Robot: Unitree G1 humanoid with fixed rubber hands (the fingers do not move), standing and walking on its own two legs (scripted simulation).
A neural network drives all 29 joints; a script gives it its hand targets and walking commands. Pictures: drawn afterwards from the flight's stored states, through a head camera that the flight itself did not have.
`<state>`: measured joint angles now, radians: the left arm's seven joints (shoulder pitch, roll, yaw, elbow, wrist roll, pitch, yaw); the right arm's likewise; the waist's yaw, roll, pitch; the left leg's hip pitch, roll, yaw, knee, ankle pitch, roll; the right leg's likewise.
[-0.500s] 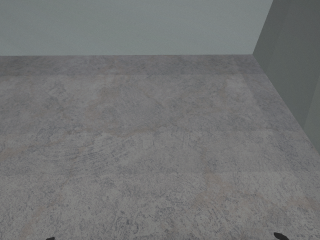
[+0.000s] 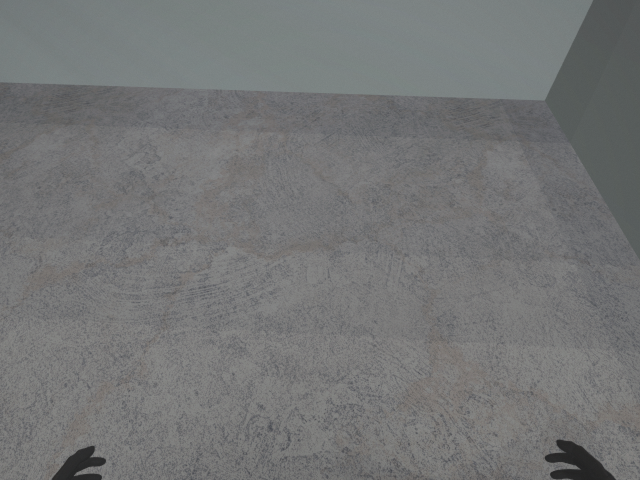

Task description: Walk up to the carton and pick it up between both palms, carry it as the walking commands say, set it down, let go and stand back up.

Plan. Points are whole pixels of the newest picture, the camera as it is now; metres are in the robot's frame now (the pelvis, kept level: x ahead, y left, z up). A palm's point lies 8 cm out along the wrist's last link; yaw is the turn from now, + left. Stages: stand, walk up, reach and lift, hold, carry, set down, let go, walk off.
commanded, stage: walk up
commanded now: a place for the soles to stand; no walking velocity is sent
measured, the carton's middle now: out of the picture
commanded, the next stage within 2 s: none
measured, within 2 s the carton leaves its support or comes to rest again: neither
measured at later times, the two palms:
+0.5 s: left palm out of the picture +0.04 +0.48 -0.06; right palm (427, 342) +0.33 -0.16 -0.08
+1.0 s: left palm out of the picture -0.13 +0.56 -0.07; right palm (220, 266) +0.46 +0.17 -0.05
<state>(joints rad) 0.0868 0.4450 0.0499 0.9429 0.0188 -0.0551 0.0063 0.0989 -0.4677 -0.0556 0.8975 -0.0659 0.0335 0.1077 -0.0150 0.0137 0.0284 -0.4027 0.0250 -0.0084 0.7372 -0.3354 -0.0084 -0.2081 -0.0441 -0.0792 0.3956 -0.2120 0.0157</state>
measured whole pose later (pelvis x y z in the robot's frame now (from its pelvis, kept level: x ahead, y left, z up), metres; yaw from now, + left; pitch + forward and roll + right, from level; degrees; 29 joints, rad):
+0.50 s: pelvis +0.06 +0.11 -0.01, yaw +24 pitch +3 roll +2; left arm 0.19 0.51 0.07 0.83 0.03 -0.06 0.01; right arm 0.15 -0.52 -0.11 0.67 -0.08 0.05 0.15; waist -0.04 0.03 -0.01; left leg -0.45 -0.08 -0.11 0.70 -0.29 0.00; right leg -0.43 -0.01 -0.12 0.52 -0.12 -0.08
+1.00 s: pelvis +0.10 +0.25 -0.01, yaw +49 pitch +2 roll -1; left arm 0.24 0.56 0.11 0.85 0.04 -0.07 -0.02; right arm 0.07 -0.49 -0.11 0.71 -0.02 0.03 0.19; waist 0.00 0.00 -0.01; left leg -0.37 0.04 0.02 0.56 -0.23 0.01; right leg -0.34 -0.19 -0.18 0.90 -0.48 0.01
